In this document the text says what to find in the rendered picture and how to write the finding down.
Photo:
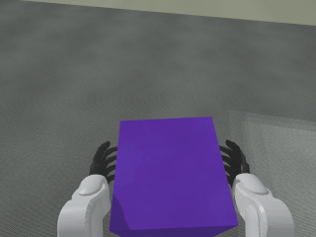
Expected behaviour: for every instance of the right robot forearm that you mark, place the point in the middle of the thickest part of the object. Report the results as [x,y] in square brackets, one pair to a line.
[264,215]

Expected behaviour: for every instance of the robot left hand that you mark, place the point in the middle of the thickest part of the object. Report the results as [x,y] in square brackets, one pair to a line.
[100,161]

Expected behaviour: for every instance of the robot right hand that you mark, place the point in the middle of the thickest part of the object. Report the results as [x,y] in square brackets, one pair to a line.
[237,161]

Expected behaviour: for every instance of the left robot forearm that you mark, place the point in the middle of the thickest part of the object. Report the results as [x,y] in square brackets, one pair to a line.
[82,216]

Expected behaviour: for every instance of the carton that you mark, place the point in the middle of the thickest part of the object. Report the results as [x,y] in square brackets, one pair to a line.
[170,180]

